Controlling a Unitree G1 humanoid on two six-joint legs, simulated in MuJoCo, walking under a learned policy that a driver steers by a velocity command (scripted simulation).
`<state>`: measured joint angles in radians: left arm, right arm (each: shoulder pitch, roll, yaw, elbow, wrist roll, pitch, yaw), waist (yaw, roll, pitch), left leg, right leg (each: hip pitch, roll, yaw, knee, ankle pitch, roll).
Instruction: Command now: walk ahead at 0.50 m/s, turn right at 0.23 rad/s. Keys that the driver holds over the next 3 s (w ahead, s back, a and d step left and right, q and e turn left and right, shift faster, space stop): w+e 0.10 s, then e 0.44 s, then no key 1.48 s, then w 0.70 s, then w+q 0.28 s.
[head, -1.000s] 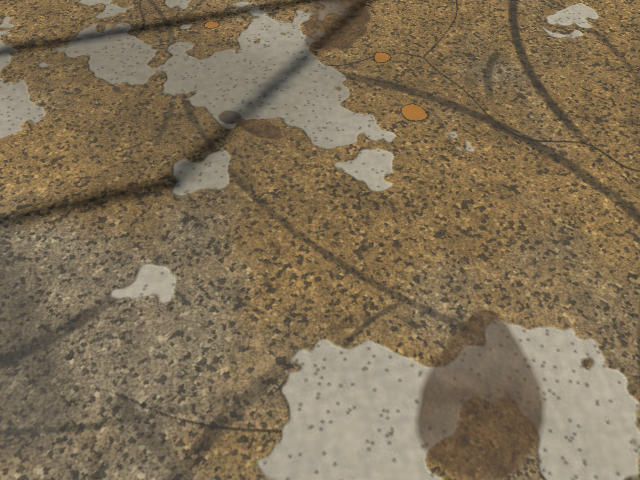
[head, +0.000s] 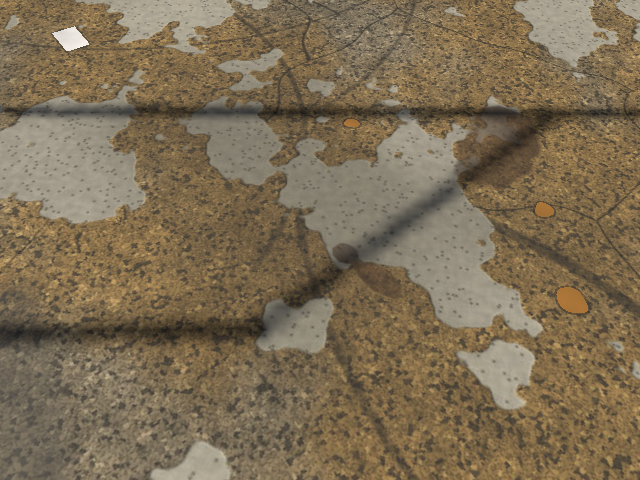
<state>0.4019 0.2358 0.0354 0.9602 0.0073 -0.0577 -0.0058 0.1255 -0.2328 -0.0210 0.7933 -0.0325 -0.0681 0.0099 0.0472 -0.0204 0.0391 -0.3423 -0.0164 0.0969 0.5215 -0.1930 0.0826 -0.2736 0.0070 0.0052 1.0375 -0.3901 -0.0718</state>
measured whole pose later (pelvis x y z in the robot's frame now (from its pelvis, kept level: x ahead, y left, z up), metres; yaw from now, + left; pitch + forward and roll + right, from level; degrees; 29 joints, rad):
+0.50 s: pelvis +0.19 -0.02 -0.01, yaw -15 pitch +0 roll +1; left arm 0.15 0.24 0.06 0.83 0.00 0.00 -0.01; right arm 0.25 -0.22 -0.04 0.88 -0.02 -0.02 -0.03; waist -0.01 0.01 0.10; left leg -0.39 0.01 0.06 1.24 -0.52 -0.01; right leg -0.42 0.09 -0.07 0.57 -0.15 -0.13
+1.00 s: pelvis +0.24 +0.01 +0.01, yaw -22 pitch +0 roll +0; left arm 0.21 0.22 0.04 0.90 0.01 0.03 0.01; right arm 0.28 -0.20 -0.02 0.89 -0.02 0.00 -0.04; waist 0.01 -0.04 0.00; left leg -0.18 -0.02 0.00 0.42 -0.25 0.04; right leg -0.32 0.09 0.06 0.52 -0.27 -0.05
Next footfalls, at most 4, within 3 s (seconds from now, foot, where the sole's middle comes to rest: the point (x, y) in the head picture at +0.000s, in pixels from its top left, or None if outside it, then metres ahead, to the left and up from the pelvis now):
0.40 right None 0.25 -0.11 -0.77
0.90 left None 0.30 0.09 -0.77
2.34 right None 0.30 -0.14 -0.77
2.80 left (400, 390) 0.68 -0.14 -0.77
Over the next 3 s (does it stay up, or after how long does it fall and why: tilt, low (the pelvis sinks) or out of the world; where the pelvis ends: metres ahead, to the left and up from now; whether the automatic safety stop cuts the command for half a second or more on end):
stays up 0.61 -0.16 0.01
